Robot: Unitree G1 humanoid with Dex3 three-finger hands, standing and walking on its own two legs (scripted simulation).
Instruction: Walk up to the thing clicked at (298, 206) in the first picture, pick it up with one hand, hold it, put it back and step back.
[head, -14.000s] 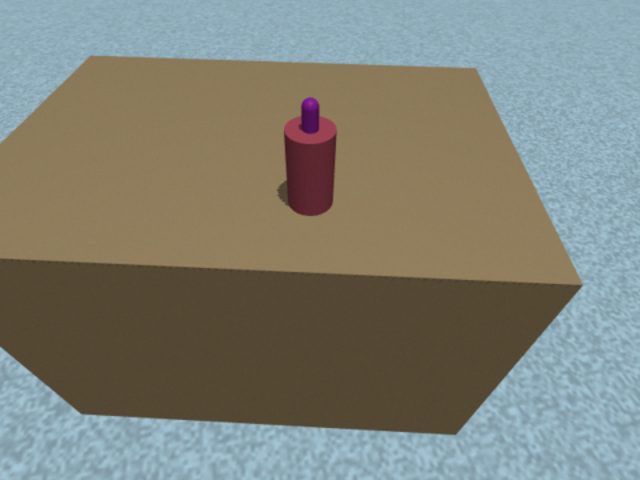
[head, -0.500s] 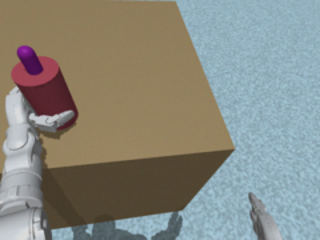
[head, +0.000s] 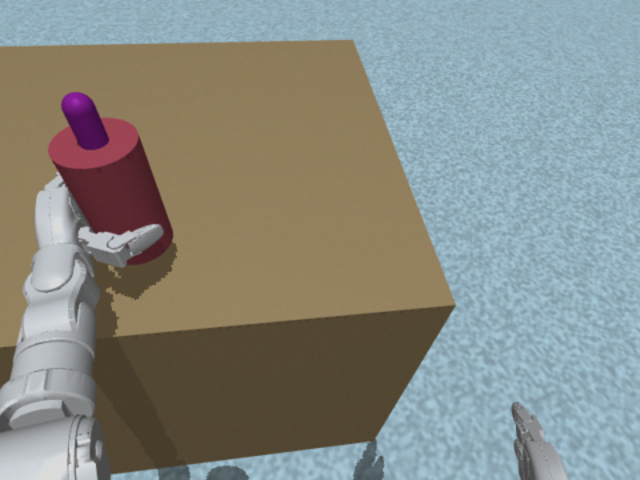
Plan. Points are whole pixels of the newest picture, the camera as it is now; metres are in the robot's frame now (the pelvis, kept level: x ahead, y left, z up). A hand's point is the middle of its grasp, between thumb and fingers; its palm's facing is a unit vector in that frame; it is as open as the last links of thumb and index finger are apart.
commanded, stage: settle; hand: left
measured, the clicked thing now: (112, 179) +0.45 +0.22 +0.16
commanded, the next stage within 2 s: lift in 0.28 s
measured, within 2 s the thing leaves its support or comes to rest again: neither
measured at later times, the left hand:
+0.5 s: hand (112, 197) +0.44 +0.22 +0.14, palm faces +0.24 -0.97 -0.01, open 11.6 cm
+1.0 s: hand (91, 170) +0.40 +0.20 +0.22, palm faces +0.23 -0.97 -0.01, open 11.6 cm
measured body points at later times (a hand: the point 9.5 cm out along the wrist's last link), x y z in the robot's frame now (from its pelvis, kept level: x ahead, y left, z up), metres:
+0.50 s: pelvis -0.01 +0.00 +0.01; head +0.03 +0.00 +0.46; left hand +0.42 +0.27 +0.14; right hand +0.15 -0.27 -0.06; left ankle +0.02 +0.10 -0.70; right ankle -0.02 -0.12 -0.70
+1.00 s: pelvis +0.00 +0.00 +0.02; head -0.01 -0.01 +0.47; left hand +0.38 +0.25 +0.22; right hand +0.16 -0.26 -0.05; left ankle +0.02 +0.10 -0.70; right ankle -0.02 -0.12 -0.70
